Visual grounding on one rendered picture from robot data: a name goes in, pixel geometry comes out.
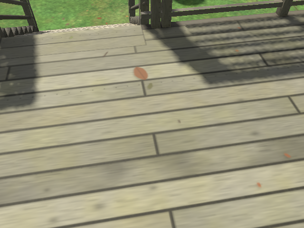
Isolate stairs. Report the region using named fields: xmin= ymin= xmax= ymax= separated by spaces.
xmin=14 ymin=23 xmax=137 ymax=37

